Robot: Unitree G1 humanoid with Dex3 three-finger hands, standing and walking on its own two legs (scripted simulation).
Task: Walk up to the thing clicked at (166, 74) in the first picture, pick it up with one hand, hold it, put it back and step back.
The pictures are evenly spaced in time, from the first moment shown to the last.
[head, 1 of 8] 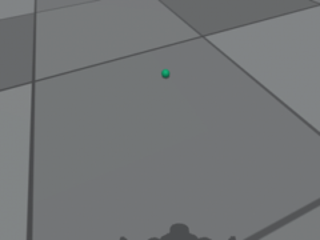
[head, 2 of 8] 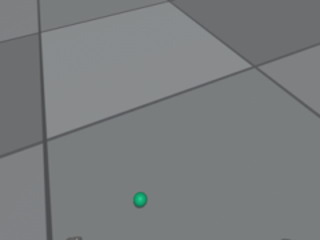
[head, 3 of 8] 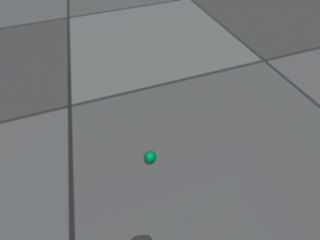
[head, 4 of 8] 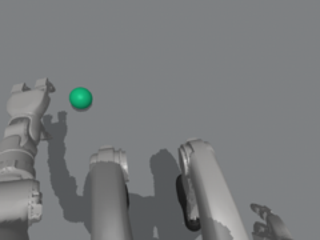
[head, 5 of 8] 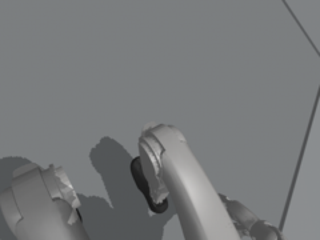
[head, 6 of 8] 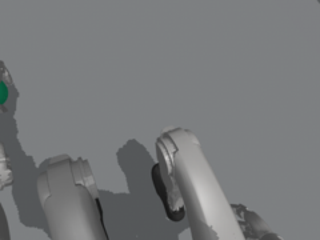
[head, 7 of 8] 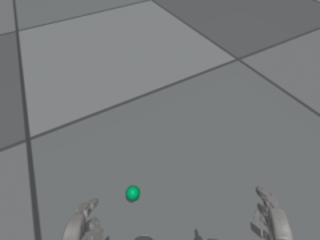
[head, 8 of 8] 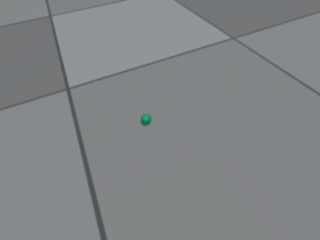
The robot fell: no
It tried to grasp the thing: yes
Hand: left
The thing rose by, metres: 0.69
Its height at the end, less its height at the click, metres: +0.00
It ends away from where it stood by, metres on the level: 0.01
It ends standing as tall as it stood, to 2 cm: yes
